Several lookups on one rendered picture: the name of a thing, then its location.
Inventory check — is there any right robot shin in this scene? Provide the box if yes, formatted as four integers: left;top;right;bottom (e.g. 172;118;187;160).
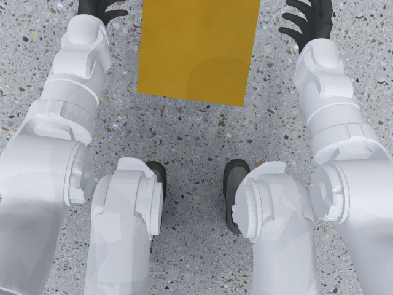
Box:
232;161;314;233

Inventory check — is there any right robot forearm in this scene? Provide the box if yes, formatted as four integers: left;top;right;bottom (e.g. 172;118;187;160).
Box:
293;38;393;165

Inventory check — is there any carton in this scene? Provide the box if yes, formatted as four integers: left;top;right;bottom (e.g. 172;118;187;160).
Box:
137;0;261;107

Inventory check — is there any robot left foot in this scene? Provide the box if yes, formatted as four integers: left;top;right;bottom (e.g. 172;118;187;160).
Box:
145;161;167;237

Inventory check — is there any left robot upper arm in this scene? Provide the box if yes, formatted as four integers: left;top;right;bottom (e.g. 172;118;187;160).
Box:
0;133;95;295

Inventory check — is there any left robot forearm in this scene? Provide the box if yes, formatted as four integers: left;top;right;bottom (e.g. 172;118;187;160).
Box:
0;14;112;195

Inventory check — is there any right robot upper arm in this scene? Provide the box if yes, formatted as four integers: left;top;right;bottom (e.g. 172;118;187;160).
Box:
310;159;393;295

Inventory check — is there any right robot hand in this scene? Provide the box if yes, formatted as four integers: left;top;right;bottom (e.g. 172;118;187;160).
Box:
278;0;333;54

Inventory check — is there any left robot hand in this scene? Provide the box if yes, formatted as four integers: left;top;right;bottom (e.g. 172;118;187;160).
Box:
77;0;128;27

